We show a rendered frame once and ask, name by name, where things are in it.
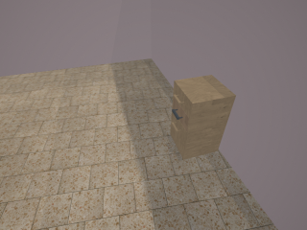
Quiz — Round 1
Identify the cabinet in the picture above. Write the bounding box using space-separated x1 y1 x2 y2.
170 75 236 160

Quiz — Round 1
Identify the drawer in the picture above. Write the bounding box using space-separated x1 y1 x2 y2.
173 99 189 131

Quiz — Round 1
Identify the handle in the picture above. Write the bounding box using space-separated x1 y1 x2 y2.
173 94 181 105
171 122 178 133
172 109 183 120

